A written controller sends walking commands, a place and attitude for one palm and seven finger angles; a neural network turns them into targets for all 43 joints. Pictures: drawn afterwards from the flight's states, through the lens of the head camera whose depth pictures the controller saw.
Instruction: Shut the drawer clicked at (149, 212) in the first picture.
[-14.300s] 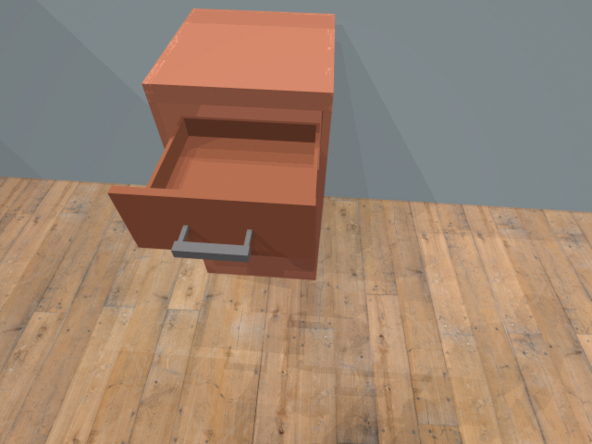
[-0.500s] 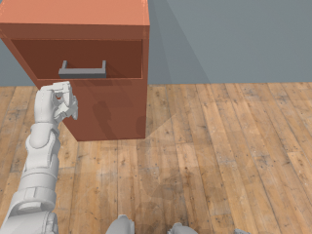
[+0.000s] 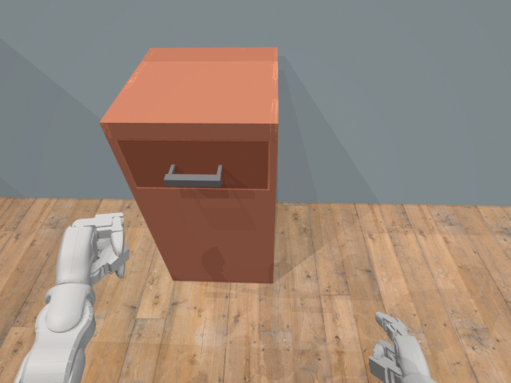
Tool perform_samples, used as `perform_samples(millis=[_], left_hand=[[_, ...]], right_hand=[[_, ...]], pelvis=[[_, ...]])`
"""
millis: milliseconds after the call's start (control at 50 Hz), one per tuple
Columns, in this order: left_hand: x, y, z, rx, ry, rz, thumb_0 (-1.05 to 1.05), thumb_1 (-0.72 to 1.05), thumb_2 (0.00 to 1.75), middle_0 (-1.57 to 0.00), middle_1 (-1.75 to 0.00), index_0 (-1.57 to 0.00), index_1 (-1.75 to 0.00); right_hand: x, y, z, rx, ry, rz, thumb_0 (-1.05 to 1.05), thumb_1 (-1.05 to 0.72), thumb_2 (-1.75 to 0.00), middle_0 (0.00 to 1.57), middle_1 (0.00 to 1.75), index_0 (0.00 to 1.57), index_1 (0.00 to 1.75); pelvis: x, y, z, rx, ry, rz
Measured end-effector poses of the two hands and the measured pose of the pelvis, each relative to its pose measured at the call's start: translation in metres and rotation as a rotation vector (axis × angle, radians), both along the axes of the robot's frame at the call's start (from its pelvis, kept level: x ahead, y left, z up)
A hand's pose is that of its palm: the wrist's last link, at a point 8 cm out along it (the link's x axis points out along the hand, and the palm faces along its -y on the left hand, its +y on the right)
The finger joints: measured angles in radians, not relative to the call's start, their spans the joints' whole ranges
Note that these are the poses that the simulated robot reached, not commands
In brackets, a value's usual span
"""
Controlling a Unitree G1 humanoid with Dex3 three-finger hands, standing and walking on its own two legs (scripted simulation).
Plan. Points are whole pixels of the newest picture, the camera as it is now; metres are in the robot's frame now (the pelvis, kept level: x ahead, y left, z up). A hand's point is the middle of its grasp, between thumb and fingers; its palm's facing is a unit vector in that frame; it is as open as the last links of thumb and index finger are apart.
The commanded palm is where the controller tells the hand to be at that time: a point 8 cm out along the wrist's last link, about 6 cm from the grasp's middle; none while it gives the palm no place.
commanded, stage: draw the hand back to the body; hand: left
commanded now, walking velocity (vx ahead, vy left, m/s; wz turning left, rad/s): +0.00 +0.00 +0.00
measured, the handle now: (194, 174) +0.63 +0.22 -0.09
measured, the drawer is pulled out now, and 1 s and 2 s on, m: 0.00 0.00 0.00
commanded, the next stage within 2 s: step back with the hand held close in 0.50 s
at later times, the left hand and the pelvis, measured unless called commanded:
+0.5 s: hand (53, 301) +0.17 +0.23 +0.16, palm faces +0.40 -0.83 -0.39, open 3.3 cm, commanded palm +0.12 +0.27 +0.18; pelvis +0.00 -0.01 +0.01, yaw +1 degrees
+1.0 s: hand (48, 306) +0.17 +0.24 +0.15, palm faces +0.28 -0.82 -0.50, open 3.3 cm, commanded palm +0.11 +0.29 +0.18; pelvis -0.02 +0.01 +0.01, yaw +0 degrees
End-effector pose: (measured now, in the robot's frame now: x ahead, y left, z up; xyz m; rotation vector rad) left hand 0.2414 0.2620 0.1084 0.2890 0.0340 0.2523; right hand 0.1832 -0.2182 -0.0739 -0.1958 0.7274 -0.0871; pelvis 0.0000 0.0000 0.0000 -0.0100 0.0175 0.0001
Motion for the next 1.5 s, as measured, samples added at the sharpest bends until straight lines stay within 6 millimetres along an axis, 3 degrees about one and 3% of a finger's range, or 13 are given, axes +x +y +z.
perform_samples(millis=[260,400,580,760,940,1280,1500], left_hand=[[-0.078,0.008,0.054,0.118,-0.100,0.069,0.02,0.89,0.90,-1.40,-1.60,-1.40,-1.59],[-0.110,0.008,0.080,0.201,-0.165,0.093,0.02,0.89,0.90,-1.40,-1.60,-1.41,-1.59],[-0.111,0.005,0.065,0.153,-0.142,0.114,0.02,0.89,0.90,-1.40,-1.60,-1.41,-1.59],[-0.103,0.007,0.079,0.234,-0.188,0.057,0.02,0.89,0.90,-1.40,-1.60,-1.41,-1.59],[-0.105,0.014,0.069,0.259,-0.102,0.003,0.02,0.89,0.90,-1.40,-1.60,-1.41,-1.59],[-0.155,0.033,0.072,0.297,-0.175,0.007,0.02,0.89,0.90,-1.40,-1.60,-1.41,-1.59],[-0.189,0.030,0.072,0.314,-0.236,0.024,0.02,0.89,0.90,-1.40,-1.60,-1.41,-1.59]], right_hand=[[0.007,0.002,0.008,0.003,-0.049,0.061,0.01,-0.91,-0.90,0.20,0.30,0.20,0.30],[0.004,-0.003,0.006,0.004,-0.068,0.064,0.01,-0.91,-0.90,0.20,0.30,0.20,0.30],[-0.005,-0.007,0.005,-0.008,-0.066,0.053,0.01,-0.91,-0.90,0.20,0.30,0.20,0.30],[-0.016,-0.018,0.006,-0.014,-0.036,0.004,0.01,-0.91,-0.90,0.20,0.30,0.20,0.30],[-0.040,-0.027,-0.003,-0.043,0.056,-0.084,0.01,-0.91,-0.90,0.20,0.30,0.20,0.30],[-0.077,0.003,0.002,-0.048,0.002,-0.056,0.01,-0.91,-0.90,0.20,0.30,0.20,0.30],[-0.108,-0.002,-0.006,-0.081,0.004,-0.027,0.01,-0.90,-0.90,0.21,0.30,0.20,0.30]], pelvis=[[0.003,-0.005,0.007,0.002,-0.065,0.007],[0.001,-0.007,0.007,0.000,-0.079,0.012],[-0.005,-0.011,0.007,0.000,-0.091,0.013],[-0.008,-0.009,0.007,-0.009,-0.046,0.008],[-0.019,0.003,0.007,-0.004,0.004,0.000],[-0.066,0.019,0.000,-0.021,0.007,0.007],[-0.095,0.015,-0.009,-0.030,-0.001,0.022]])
